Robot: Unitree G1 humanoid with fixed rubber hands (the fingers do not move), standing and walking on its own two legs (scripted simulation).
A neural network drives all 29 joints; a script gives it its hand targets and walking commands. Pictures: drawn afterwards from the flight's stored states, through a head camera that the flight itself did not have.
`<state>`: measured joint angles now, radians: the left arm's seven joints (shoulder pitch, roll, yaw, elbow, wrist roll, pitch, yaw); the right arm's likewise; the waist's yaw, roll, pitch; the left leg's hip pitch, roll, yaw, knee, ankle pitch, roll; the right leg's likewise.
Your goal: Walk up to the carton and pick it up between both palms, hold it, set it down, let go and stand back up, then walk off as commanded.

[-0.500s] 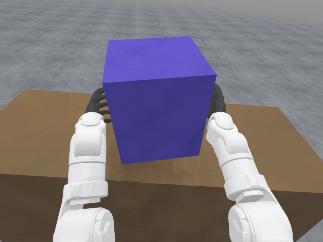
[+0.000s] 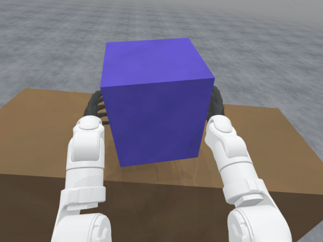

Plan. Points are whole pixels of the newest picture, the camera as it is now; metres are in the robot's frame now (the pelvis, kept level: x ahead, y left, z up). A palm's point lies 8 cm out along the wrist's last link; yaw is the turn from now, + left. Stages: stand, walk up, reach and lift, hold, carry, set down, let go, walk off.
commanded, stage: hold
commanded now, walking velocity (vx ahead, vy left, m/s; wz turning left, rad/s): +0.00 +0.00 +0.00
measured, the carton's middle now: (154, 102) +0.41 +0.00 +0.20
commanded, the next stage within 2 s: set down in 0.96 s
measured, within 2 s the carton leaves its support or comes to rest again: neither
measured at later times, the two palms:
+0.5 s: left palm (91, 119) +0.36 +0.15 +0.19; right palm (214, 114) +0.36 -0.14 +0.21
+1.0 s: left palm (93, 119) +0.35 +0.15 +0.19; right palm (216, 113) +0.35 -0.15 +0.21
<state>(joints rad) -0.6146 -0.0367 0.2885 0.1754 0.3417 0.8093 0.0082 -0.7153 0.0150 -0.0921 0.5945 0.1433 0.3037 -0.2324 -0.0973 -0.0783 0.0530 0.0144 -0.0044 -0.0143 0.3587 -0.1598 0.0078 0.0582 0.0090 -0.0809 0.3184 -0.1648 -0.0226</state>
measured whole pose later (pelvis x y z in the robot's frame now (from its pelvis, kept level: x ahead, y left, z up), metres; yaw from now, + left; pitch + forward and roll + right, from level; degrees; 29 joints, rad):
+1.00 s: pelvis +0.00 +0.00 +0.00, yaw -1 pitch -10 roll -1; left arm -0.60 -0.04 0.27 0.18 0.32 0.79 0.04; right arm -0.70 0.00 -0.07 0.55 0.16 0.32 -0.25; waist -0.09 -0.07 0.02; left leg -0.02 0.00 -0.01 0.36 -0.15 0.01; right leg 0.02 0.01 -0.07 0.31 -0.15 -0.02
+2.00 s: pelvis +0.04 -0.01 +0.00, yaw -1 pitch -6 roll +0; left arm -0.53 -0.10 0.33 0.45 0.31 0.44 0.06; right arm -0.67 0.03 -0.20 0.79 -0.03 -0.06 -0.13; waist -0.01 -0.04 0.00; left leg -0.04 0.01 0.01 0.33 -0.18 -0.01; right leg 0.00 0.02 -0.08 0.30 -0.19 -0.03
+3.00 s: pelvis +0.05 -0.02 +0.00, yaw -2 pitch +9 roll +0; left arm -0.66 -0.09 0.42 0.85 0.26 0.08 0.14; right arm -0.76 0.02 -0.47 1.06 -0.26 -0.24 -0.05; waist 0.06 -0.03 -0.11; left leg -0.31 0.04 0.03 0.34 -0.18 -0.02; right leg -0.27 0.04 -0.09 0.29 -0.17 -0.05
